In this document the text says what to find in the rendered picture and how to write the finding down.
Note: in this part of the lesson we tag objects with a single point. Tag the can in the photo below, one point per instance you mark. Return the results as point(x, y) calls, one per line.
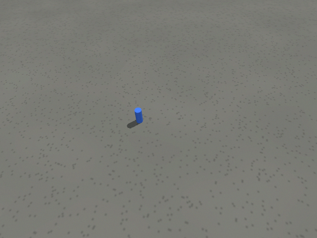
point(138, 114)

